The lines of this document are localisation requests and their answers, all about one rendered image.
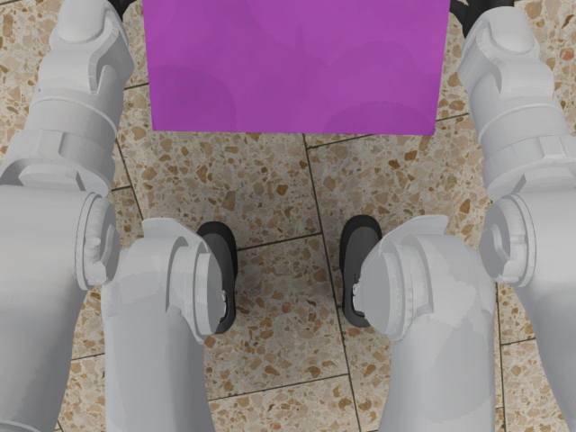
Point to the left robot upper arm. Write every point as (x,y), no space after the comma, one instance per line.
(55,245)

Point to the left robot thigh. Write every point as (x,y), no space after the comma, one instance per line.
(153,364)

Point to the carton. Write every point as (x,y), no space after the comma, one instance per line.
(295,66)

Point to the robot left hand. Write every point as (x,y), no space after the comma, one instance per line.
(121,6)

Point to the robot right hand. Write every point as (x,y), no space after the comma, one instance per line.
(467,15)

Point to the robot right forearm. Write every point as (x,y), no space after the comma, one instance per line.
(520,124)

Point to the robot thigh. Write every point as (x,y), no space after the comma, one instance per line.
(424,292)
(153,364)

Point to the right robot upper arm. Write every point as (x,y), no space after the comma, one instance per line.
(529,242)

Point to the robot left forearm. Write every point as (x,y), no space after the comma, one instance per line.
(74,115)

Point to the right robot thigh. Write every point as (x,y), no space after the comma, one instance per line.
(424,292)

